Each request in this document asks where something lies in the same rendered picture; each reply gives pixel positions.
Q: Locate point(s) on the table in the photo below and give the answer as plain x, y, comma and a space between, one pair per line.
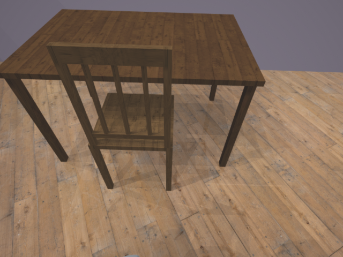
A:
208, 49

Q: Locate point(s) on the chair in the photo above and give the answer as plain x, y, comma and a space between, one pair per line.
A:
126, 121

